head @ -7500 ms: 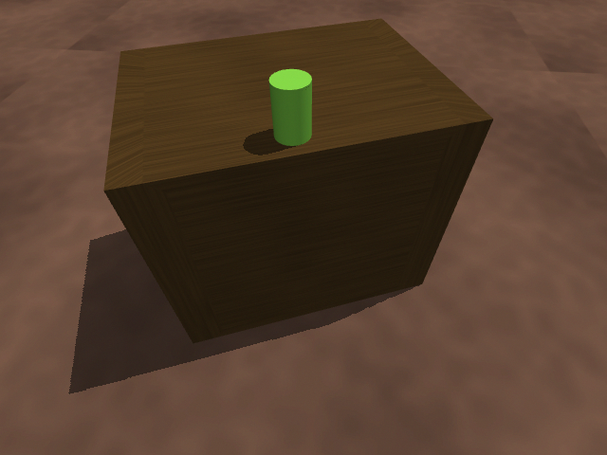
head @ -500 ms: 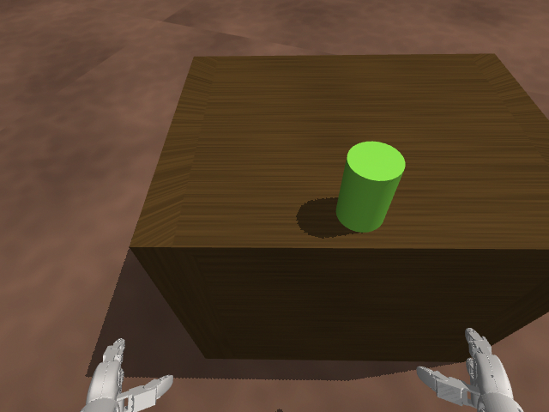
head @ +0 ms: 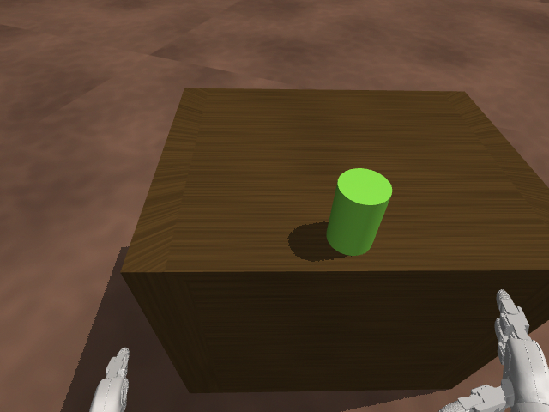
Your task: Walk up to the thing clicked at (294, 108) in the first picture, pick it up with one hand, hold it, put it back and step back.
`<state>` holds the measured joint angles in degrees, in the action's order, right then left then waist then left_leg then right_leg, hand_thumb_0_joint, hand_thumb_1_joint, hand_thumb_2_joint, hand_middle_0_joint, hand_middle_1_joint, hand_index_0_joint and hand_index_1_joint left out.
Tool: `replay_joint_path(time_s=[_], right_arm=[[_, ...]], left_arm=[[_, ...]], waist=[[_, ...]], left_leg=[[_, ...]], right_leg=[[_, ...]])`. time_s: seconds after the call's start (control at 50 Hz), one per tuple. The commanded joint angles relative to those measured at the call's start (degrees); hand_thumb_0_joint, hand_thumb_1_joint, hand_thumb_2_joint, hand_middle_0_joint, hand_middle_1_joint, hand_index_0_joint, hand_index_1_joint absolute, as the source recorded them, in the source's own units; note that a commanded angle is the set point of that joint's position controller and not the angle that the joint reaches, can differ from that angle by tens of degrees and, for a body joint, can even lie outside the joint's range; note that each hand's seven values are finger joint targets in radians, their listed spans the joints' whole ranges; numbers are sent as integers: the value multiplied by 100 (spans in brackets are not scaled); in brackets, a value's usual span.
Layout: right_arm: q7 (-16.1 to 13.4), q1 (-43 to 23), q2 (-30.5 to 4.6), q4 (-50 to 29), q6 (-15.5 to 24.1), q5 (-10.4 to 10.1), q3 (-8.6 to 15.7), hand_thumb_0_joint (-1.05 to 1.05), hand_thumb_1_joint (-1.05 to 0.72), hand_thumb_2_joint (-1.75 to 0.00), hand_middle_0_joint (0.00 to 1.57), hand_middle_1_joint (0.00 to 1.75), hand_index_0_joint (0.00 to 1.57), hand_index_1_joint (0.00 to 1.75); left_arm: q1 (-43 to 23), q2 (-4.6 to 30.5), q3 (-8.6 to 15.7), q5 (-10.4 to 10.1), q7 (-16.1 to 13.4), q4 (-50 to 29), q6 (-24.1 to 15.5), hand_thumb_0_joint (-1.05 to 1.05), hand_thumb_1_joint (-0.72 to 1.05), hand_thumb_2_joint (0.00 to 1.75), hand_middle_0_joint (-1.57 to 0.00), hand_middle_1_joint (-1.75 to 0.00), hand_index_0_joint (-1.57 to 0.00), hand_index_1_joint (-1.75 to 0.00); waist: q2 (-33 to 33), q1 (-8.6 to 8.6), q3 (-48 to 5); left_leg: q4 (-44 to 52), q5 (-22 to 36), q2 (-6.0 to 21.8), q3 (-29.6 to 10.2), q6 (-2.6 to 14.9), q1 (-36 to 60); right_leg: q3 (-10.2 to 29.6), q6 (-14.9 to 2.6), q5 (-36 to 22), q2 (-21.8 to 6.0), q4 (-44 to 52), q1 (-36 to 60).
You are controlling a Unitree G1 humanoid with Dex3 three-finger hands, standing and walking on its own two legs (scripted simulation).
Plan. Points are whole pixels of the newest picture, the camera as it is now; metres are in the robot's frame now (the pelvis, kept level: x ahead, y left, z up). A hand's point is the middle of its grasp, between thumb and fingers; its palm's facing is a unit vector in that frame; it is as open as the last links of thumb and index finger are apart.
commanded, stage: rise first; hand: right
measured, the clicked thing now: (356, 213) +0.44 -0.14 +0.04
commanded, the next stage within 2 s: go down in 1.00 s
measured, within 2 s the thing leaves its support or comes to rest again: neither
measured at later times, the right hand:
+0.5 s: hand (504, 362) +0.16 -0.24 +0.09, palm faces +0.29 +0.88 -0.38, open 17.7 cm
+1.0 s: hand (524, 353) +0.16 -0.24 +0.13, palm faces +0.31 +0.86 -0.41, open 17.7 cm
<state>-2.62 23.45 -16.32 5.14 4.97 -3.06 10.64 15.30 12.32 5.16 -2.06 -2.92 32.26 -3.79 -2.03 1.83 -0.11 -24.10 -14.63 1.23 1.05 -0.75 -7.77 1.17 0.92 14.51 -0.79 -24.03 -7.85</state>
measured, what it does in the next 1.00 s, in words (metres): stands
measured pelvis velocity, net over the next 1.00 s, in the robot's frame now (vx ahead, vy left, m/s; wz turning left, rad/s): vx -0.03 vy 0.00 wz -0.01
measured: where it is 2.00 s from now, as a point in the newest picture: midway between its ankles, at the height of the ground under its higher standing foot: outside the picture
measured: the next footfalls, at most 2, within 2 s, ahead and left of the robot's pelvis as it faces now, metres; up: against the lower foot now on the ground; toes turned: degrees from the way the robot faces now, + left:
none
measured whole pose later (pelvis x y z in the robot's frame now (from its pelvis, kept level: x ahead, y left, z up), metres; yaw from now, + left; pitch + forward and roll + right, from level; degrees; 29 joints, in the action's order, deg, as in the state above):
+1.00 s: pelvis -0.03 +0.00 +0.00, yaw +0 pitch -5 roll +0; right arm -0.3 27.1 -18.1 -15.8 16.2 -2.7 16.4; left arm 13.7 11.6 8.8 -1.2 -1.8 37.0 -7.1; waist -3.2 2.7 3.2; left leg -24.7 -12.7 1.4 1.4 -0.6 -7.3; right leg 1.5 1.0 12.3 -0.6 -24.4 -7.4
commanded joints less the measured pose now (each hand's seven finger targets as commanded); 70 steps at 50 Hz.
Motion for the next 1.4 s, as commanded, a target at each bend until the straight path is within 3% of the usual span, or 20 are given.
replay_joint_path(time_s=[0.0, 0.06, 0.16, 0.28, 0.44, 0.46, 0.64, 0.68, 0.74, 0.78, 0.84, 0.86, 0.98, 1.1, 1.12, 1.14, 1.18, 1.24, 1.32, 1.38], right_arm=[[-26, -353, -977, -1646, 441, -27, 625, 0, 60, -3, 4, 6, 4, 6], [-65, -316, -1035, -1825, 520, -16, 717, 0, 61, -3, 4, 6, 4, 6], [-52, -22, -963, -2195, 694, 18, 713, 0, 61, -3, 4, 6, 4, 6], [-5, 96, -1107, -2496, 808, -8, 970, 0, 61, -3, 4, 6, 4, 6], [85, 30, -828, -2970, 1045, -29, 774, 0, 58, -4, 4, 6, 5, 6], [42, 61, -1213, -2867, 1038, -20, 1111, 0, 58, -4, 4, 6, 5, 6], [69, -87, -1108, -3153, 1257, -6, 1044, 0, 60, -4, 4, 6, 5, 6], [90, 63, -1041, -3164, 1300, -13, 1008, 0, 60, -4, 4, 6, 5, 6], [87, -71, -1175, -3132, 1340, -19, 1163, 0, 61, -4, 4, 6, 5, 6], [123, -116, -1025, -3344, 1409, -18, 1028, 0, 60, -4, 4, 6, 5, 6], [117, -107, -1116, -3276, 1455, -37, 1178, 0, 60, -4, 4, 6, 5, 6], [91, 13, -1358, -3113, 1445, -21, 1409, 0, 61, -4, 4, 6, 5, 6], [145, -158, -1053, -3511, 1576, -52, 1163, 0, 58, -5, 4, 6, 5, 6], [150, 64, -1267, -3402, 1588, -55, 1399, 0, 56, -3, 4, 6, 5, 6], [236, -44, -495, -3646, 1833, -8, 927, 0, 60, -2, 5, 5, 5, 5], [231, -27, -825, -3481, 1891, -17, 1305, 0, 59, -2, 5, 5, 5, 5], [250, -49, -990, -3146, 1884, -55, 1484, 0, 61, -2, 4, 5, 5, 5], [326, -290, -1095, -3131, 1862, -87, 1544, 0, 61, -3, 4, 5, 5, 5], [467, -654, -1027, -3201, 1848, -183, 1449, 0, 61, -3, 4, 5, 5, 5], [633, -859, -1156, -2795, 1739, -280, 1551, 0, 61, -3, 4, 5, 5, 5]], left_arm=[[-762, 833, 353, 35, -36, -1120, -292, 0, -56, 5, -6, -6, -5, -6], [-634, 1060, 638, 65, -105, -1082, -320, 0, -56, 6, -5, -6, -5, -7], [-377, 533, 187, 91, -58, -1003, -334, 0, -57, 6, -5, -6, -5, -7], [-311, 816, 580, 86, -39, -737, -341, 0, -56, 5, -5, -6, -5, -6], [-522, 577, 401, 76, 33, -861, -500, 0, -56, 6, -6, -6, -5, -6], [-517, 939, 709, 84, -23, -905, -511, 0, -56, 6, -5, -5, -5, -6], [-587, 783, 622, 97, 22, -787, -622, 0, -56, 6, -5, -6, -5, -6], [-518, 538, 416, 96, 60, -591, -613, 0, -56, 7, -5, -6, -5, -6], [-632, 782, 652, 95, 36, -478, -635, 0, -56, 7, -5, -6, -4, -6], [-694, 528, 372, 97, 77, -696, -662, 0, -56, 7, -5, -6, -5, -7], [-655, 586, 495, 95, 59, -350, -646, 0, -56, 8, -5, -6, -5, -7], [-662, 845, 692, 109, 35, -352, -640, 0, -57, 8, -5, -6, -4, -7], [-746, 538, 466, 89, 75, -570, -685, 0, -56, 9, -5, -6, -5, -7], [-507, 774, 664, 89, 59, -521, -663, 0, -50, 2, -5, -6, -6, -5], [-851, 406, 357, 226, 142, -484, -700, 0, -54, 4, -5, -5, -4, -5], [-678, 593, 644, 209, 107, -280, -692, 0, -55, 4, -5, -5, -4, -5], [-698, 872, 885, 228, 59, -98, -662, 0, -55, 5, -5, -4, -4, -5], [-964, 788, 816, 240, 71, 129, -584, 0, -55, 4, -5, -4, -4, -5], [-1178, 405, 389, 214, 60, -12, -598, 0, -55, 4, -5, -4, -4, -5], [-1163, 546, 438, 191, -41, 48, -567, 0, -55, 4, -5, -4, -4, -5]], waist=[[184, 53, -352], [293, -9, -410], [212, 80, -430], [-253, 58, -33], [158, 37, -73], [149, 22, -47], [-2, 50, -68], [24, 143, 72], [-8, 115, 47], [32, 106, -123], [-35, 150, 41], [49, 155, 28], [104, 127, -41], [121, 145, -52], [363, -13, -261], [200, 26, -351], [258, 7, -235], [-38, 35, -117], [-137, 47, -436], [11, -23, -287]], left_leg=[[302, 1448, -67, 219, 29, 117], [298, 1378, -65, 223, 33, 152], [279, 1401, -72, 239, 63, 254], [363, 1001, -63, 224, 84, 55], [426, 648, -95, 274, 78, -10], [462, 604, -77, 250, 66, -18], [444, 260, -107, 290, 118, -15], [482, 236, -77, 274, 108, -40], [476, 232, -86, 260, 103, -59], [470, 318, -88, 264, 102, 8], [484, 284, -71, 250, 93, -70], [466, 278, -86, 271, 96, -46], [506, 252, -69, 249, 82, -52], [418, 470, -94, 292, 79, 6], [266, 515, -193, 286, 22, -183], [257, 564, -149, 242, 16, -182], [293, 549, -113, 212, 2, -251], [221, 511, -116, 185, 22, -375], [150, 702, -141, 215, 45, -179], [204, 672, -134, 193, 13, -264]], right_leg=[[-298, -151, -1538, 110, 256, 68], [-283, -169, -1475, 89, 280, 211], [-299, -166, -1559, 91, 248, 177], [-326, -141, -1127, 134, 377, 4], [-285, -177, -814, 116, 415, 37], [-285, -192, -758, 129, 403, 9], [-241, -164, -452, 102, 508, -24], [-275, -177, -467, 139, 476, -93], [-273, -169, -431, 127, 482, -121], [-276, -171, -538, 140, 442, -19], [-297, -171, -515, 170, 434, -112], [-262, -174, -503, 131, 450, -129], [-297, -187, -509, 168, 421, -33], [-260, -173, -681, 138, 426, -31], [-145, -161, -646, 124, 321, 36], [-178, -165, -681, 163, 266, 61], [-181, -177, -651, 192, 234, -12], [-181, -152, -564, 184, 229, -163], [-131, -122, -748, 141, 202, -118], [-144, -148, -674, 149, 196, -120]])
